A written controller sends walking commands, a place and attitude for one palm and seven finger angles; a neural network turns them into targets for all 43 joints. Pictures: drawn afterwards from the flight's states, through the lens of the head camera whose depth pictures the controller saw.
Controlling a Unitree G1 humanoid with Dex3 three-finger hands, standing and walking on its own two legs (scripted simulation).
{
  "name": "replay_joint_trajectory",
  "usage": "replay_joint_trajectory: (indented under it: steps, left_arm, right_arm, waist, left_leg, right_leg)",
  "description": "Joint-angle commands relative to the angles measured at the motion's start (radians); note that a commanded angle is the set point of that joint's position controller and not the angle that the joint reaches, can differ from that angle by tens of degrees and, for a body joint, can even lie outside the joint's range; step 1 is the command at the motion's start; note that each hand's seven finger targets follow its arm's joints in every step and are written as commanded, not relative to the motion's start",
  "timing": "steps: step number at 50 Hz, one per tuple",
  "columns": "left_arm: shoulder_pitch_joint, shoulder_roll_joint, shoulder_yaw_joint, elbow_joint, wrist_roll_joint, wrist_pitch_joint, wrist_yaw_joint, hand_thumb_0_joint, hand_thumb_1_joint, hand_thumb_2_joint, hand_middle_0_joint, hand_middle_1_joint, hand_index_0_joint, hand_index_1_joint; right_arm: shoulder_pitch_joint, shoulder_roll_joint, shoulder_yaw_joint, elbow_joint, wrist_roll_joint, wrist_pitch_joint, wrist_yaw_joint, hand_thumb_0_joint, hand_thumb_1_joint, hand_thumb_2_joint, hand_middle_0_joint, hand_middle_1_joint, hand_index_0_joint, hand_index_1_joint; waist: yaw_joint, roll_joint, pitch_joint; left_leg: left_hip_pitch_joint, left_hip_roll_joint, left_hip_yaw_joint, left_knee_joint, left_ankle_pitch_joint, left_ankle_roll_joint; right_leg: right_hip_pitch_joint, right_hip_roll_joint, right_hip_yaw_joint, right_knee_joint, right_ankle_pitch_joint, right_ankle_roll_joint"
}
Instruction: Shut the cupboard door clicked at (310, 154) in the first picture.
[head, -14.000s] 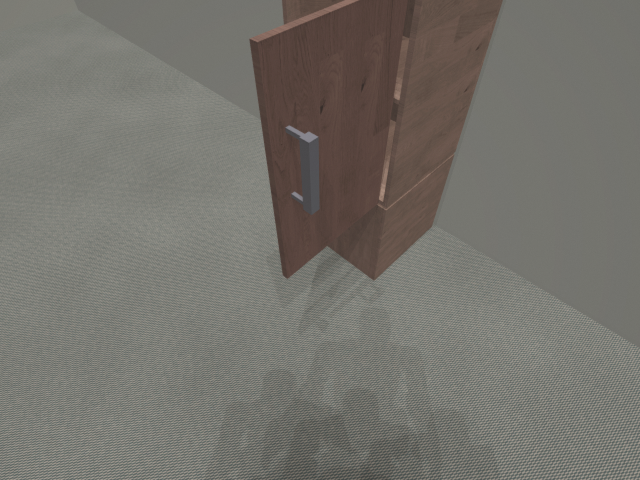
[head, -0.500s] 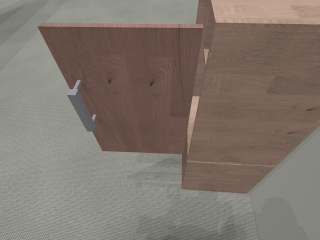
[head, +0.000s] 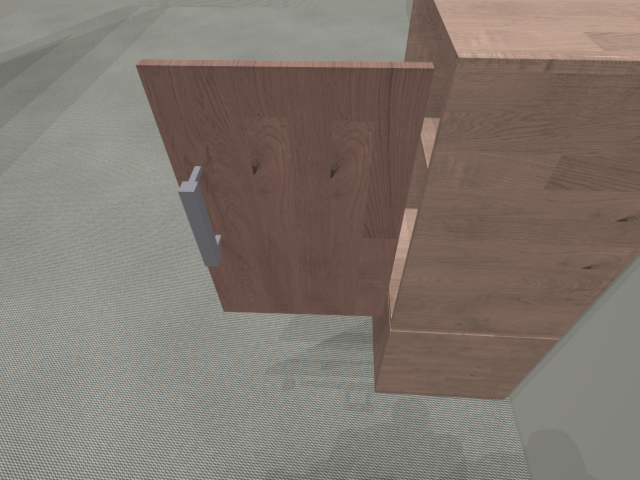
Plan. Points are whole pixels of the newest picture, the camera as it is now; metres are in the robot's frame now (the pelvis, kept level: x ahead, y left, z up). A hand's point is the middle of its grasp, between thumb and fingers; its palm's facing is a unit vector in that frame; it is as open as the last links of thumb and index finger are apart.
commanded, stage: come to a stop and stand still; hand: left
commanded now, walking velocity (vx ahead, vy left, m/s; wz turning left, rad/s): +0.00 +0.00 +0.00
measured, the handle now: (205, 218) +0.51 +0.23 +0.02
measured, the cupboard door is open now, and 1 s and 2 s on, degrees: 91 91 91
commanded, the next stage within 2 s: look again from close up in 0.14 s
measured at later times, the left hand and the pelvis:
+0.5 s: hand out of the picture +0.05 +0.17 -0.16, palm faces -0.01 -0.98 -0.22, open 7.3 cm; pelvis +0.01 -0.01 +0.01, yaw +0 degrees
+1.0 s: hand out of the picture +0.04 +0.17 -0.15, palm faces +0.02 -0.97 -0.23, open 7.4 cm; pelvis +0.02 -0.01 +0.02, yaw +0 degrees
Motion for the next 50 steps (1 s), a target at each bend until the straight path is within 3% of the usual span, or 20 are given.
replay_joint_trajectory:
  steps: [1,4,5,11,19,22,42,44,46,48,50]
  left_arm:
    - [-0.005,0.092,0.008,-0.088,-0.005,-0.038,0.003,0.0,0.9,0.9,-0.2,-0.3,-0.2,-0.3]
    - [0.015,0.092,0.008,-0.072,-0.008,-0.045,0.004,0.0,0.9,0.9,-0.2,-0.3,-0.2,-0.3]
    - [0.015,0.093,0.005,-0.066,-0.009,-0.046,0.004,0.0,0.9,0.9,-0.2,-0.3,-0.2,-0.3]
    - [0.013,0.102,0.002,-0.042,-0.011,-0.047,0.006,0.0,0.9,0.9,-0.2,-0.3,-0.2,-0.3]
    - [0.008,0.11,-0.002,-0.003,-0.016,-0.059,0.008,0.0,0.9,0.9,-0.2,-0.3,-0.2,-0.3]
    - [-0.003,0.107,-0.004,0.009,-0.016,-0.059,0.009,0.0,0.9,0.9,-0.2,-0.3,-0.2,-0.3]
    - [-0.021,0.107,-0.007,0.071,-0.017,-0.066,0.009,0.0,0.9,0.9,-0.2,-0.3,-0.2,-0.3]
    - [-0.01,0.101,-0.007,0.081,-0.016,-0.066,0.009,0.0,0.9,0.9,-0.2,-0.3,-0.2,-0.3]
    - [0.0,0.103,-0.003,0.078,-0.012,-0.057,0.008,0.0,0.9,0.9,-0.2,-0.3,-0.2,-0.3]
    - [0.006,0.12,0.007,0.073,-0.008,-0.051,0.006,0.0,0.9,0.9,-0.2,-0.3,-0.2,-0.3]
    - [0.022,0.137,0.019,0.065,-0.007,-0.047,0.005,0.0,0.9,0.9,-0.2,-0.3,-0.2,-0.3]
  right_arm:
    - [0.017,-0.153,-0.032,-0.058,-0.003,-0.038,-0.005,0.0,-0.9,-0.9,0.2,0.3,0.2,0.3]
    - [0.017,-0.152,-0.027,-0.046,0.0,-0.043,-0.01,0.0,-0.9,-0.9,0.2,0.3,0.2,0.3]
    - [0.025,-0.146,-0.023,-0.033,0.0,-0.045,-0.009,0.0,-0.9,-0.9,0.2,0.3,0.2,0.3]
    - [0.034,-0.133,-0.015,0.018,0.003,-0.041,-0.007,0.0,-0.9,-0.9,0.2,0.3,0.2,0.3]
    - [0.05,-0.123,-0.009,0.09,0.007,-0.045,-0.007,0.0,-0.9,-0.9,0.2,0.3,0.2,0.3]
    - [0.048,-0.125,-0.006,0.11,0.007,-0.045,-0.008,0.0,-0.9,-0.9,0.2,0.3,0.2,0.3]
    - [0.057,-0.128,-0.002,0.198,0.013,-0.047,-0.01,0.0,-0.9,-0.9,0.2,0.3,0.2,0.3]
    - [0.073,-0.116,0.003,0.21,0.01,-0.04,-0.008,0.0,-0.9,-0.9,0.2,0.3,0.2,0.3]
    - [0.085,-0.107,0.004,0.209,0.007,-0.03,-0.004,0.0,-0.9,-0.9,0.2,0.3,0.2,0.3]
    - [0.105,-0.099,0.004,0.203,0.004,-0.02,0.0,0.0,-0.9,-0.9,0.2,0.3,0.2,0.3]
    - [0.132,-0.09,0.002,0.2,0.003,-0.014,0.002,0.0,-0.9,-0.9,0.2,0.3,0.2,0.3]
  waist:
    - [-0.008,0.057,0.014]
    - [-0.001,-0.006,-0.025]
    - [-0.001,-0.001,-0.03]
    - [-0.007,-0.04,0.022]
    - [-0.011,-0.036,-0.012]
    - [-0.009,-0.016,0.005]
    - [-0.01,-0.04,0.014]
    - [-0.008,-0.044,0.011]
    - [-0.005,-0.047,0.057]
    - [-0.004,-0.089,0.104]
    - [-0.006,-0.142,0.108]
  left_leg:
    - [-0.09,0.152,-0.21,-0.319,0.04,0.021]
    - [-0.047,0.137,-0.175,-0.278,0.217,0.012]
    - [-0.03,0.129,-0.163,-0.274,0.252,0.009]
    - [-0.027,0.109,-0.141,-0.289,0.185,-0.004]
    - [0.029,0.099,-0.116,-0.278,0.21,-0.017]
    - [0.024,0.105,-0.12,-0.296,0.202,-0.019]
    - [0.067,0.119,-0.112,-0.333,0.226,-0.027]
    - [0.067,0.107,-0.099,-0.329,0.143,-0.031]
    - [0.035,0.089,-0.09,-0.322,0.02,-0.029]
    - [0.001,0.066,-0.071,-0.29,-0.055,-0.029]
    - [0.003,0.042,-0.047,-0.24,-0.07,-0.028]
  right_leg:
    - [0.077,0.014,-0.007,-0.085,0.001,-0.041]
    - [0.131,-0.002,0.008,-0.096,0.097,-0.041]
    - [0.14,-0.01,0.016,-0.105,0.115,-0.045]
    - [0.136,-0.037,0.05,-0.155,0.116,-0.046]
    - [0.165,-0.064,0.079,-0.195,0.16,-0.054]
    - [0.169,-0.059,0.072,-0.205,0.146,-0.052]
    - [0.199,-0.063,0.067,-0.251,0.185,-0.048]
    - [0.201,-0.07,0.077,-0.267,0.09,-0.052]
    - [0.159,-0.073,0.101,-0.299,-0.09,-0.058]
    - [0.115,-0.092,0.147,-0.342,-0.245,-0.071]
    - [0.09,-0.121,0.191,-0.387,-0.34,-0.091]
